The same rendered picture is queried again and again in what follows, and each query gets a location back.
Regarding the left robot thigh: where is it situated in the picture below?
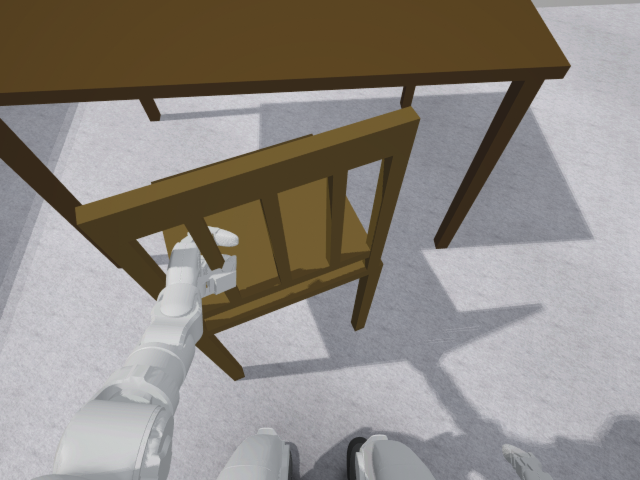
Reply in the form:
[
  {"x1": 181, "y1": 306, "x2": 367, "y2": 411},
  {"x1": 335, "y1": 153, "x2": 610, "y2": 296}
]
[{"x1": 216, "y1": 434, "x2": 290, "y2": 480}]

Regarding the robot right hand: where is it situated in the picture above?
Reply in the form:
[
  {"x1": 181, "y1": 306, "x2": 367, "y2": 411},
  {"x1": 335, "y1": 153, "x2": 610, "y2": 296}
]
[{"x1": 502, "y1": 444, "x2": 553, "y2": 480}]

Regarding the left robot upper arm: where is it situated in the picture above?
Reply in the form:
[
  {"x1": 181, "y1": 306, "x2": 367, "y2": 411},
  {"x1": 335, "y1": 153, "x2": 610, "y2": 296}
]
[{"x1": 31, "y1": 399, "x2": 174, "y2": 480}]

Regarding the robot left hand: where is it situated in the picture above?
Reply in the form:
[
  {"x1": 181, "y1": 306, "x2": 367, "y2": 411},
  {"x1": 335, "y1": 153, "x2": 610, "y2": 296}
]
[{"x1": 166, "y1": 226, "x2": 239, "y2": 298}]

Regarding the left robot forearm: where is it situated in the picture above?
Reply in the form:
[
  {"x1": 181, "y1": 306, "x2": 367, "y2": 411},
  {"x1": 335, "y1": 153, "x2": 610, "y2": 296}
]
[{"x1": 52, "y1": 283, "x2": 203, "y2": 474}]

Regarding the table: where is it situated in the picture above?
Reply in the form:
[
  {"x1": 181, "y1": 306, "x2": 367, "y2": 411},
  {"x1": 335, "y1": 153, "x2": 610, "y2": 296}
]
[{"x1": 0, "y1": 0, "x2": 571, "y2": 269}]

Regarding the robot right shin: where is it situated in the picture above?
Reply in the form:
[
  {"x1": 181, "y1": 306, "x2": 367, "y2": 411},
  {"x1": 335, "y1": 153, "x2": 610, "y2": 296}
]
[{"x1": 361, "y1": 435, "x2": 388, "y2": 448}]

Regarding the chair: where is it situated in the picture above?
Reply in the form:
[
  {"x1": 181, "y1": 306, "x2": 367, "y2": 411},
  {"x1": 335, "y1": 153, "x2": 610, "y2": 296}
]
[{"x1": 75, "y1": 106, "x2": 421, "y2": 381}]

